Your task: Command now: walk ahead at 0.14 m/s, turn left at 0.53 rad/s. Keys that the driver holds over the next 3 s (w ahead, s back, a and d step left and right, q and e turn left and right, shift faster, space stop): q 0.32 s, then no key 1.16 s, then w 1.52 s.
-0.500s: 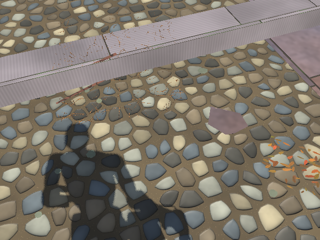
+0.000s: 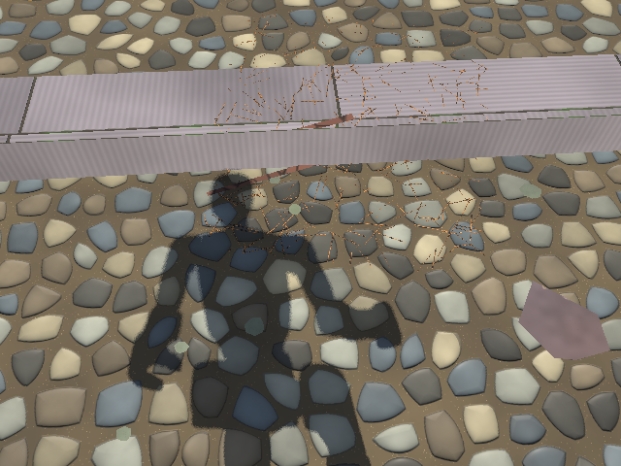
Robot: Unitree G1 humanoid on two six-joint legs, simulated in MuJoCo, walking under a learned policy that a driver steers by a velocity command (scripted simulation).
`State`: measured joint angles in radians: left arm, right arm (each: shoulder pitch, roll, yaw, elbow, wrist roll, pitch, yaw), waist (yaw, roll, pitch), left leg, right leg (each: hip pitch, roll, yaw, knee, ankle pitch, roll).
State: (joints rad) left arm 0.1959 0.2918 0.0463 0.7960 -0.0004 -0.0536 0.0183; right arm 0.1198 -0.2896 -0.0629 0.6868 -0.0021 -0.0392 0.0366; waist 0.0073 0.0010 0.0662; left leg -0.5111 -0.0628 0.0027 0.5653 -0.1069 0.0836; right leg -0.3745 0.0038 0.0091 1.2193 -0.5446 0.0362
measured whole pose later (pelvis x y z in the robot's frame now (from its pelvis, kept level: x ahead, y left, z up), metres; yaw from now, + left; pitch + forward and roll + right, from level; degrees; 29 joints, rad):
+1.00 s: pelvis +0.07 -0.03 +0.01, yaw +17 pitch -1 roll +0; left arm 0.21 0.24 0.04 0.83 0.02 -0.01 0.02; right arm 0.22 -0.21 -0.03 0.73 -0.02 0.01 -0.01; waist 0.02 -0.01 0.02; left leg -0.20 -0.02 -0.05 0.54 -0.32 0.00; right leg -0.25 -0.03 0.04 0.52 -0.25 0.05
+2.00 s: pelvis +0.21 -0.03 +0.03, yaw +16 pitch +1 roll +1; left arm 0.47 0.18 0.02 1.07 0.00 -0.09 0.00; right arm 0.10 -0.27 -0.06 0.87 0.02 -0.08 0.01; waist 0.08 0.03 0.00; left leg -0.63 0.09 0.00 0.81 -0.07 0.02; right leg 0.05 0.03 -0.02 0.19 -0.26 -0.05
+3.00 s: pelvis +0.77 +0.12 +0.03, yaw +16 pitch +1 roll -1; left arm 0.30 0.25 0.04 0.95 0.00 -0.10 -0.02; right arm 0.13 -0.30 -0.05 0.92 0.00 -0.08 0.00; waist 0.04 0.04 0.01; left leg -0.64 0.13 -0.03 0.96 -0.17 0.01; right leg -0.13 0.06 -0.06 0.24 -0.14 -0.07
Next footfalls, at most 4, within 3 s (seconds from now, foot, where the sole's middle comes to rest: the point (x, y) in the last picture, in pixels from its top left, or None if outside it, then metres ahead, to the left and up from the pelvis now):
0.40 right None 0.17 -0.15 -0.76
0.74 left None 0.05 0.09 -0.76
2.20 left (227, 434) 0.47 0.19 -0.76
2.74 right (300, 284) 0.83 0.05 -0.76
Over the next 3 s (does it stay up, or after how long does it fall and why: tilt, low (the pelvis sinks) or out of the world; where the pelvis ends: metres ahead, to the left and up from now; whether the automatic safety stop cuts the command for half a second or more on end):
stays up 0.77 0.12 0.03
